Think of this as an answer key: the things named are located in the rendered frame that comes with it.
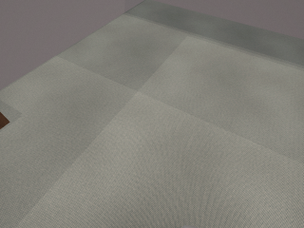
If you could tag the cupboard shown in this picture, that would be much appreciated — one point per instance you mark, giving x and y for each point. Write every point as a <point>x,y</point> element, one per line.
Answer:
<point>3,120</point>

